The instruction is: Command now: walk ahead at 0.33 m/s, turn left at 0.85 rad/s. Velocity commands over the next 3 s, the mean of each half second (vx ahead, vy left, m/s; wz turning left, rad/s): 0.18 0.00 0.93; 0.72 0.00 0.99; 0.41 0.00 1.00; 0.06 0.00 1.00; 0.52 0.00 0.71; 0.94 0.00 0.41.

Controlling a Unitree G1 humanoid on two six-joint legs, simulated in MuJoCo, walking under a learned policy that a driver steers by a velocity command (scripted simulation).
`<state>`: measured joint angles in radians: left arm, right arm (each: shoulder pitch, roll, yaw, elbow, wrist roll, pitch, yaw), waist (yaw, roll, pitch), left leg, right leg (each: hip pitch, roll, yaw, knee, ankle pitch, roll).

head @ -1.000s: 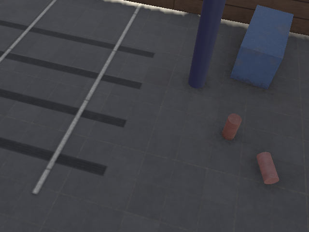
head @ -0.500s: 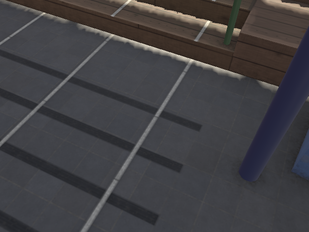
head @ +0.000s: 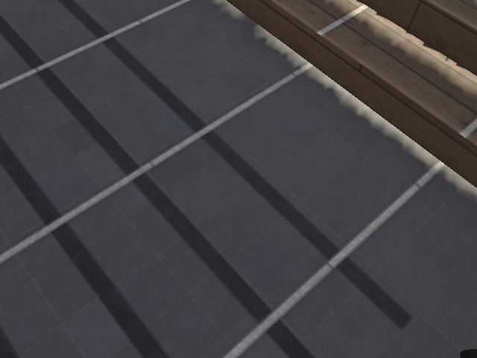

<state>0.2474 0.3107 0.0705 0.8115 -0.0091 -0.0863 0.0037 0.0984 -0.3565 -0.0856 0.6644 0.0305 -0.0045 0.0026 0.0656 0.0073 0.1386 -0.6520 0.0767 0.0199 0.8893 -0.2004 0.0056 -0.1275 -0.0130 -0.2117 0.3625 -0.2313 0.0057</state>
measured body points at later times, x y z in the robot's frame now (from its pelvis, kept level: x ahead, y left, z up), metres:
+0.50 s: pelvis +0.22 +0.01 +0.00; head +0.26 +0.06 +0.45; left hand +0.32 +0.35 -0.09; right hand +0.49 -0.20 -0.06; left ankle +0.24 +0.08 -0.74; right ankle +0.38 -0.12 -0.70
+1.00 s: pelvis +0.42 +0.14 -0.03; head +0.42 +0.17 +0.42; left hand +0.15 +0.26 -0.16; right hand +0.74 +0.20 -0.09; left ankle +0.40 +0.38 -0.68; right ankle +0.38 -0.10 -0.74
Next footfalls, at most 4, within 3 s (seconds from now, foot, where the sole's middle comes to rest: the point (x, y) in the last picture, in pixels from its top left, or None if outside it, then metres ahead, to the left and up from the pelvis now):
0.12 left None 0.28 0.09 -0.78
0.60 right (273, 350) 0.41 -0.08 -0.78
1.08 left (91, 312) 0.47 0.42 -0.78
1.52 right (31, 234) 0.68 0.65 -0.78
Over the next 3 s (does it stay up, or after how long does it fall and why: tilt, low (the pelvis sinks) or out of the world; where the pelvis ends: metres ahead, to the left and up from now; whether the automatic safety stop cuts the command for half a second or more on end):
stays up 0.18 0.93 -0.03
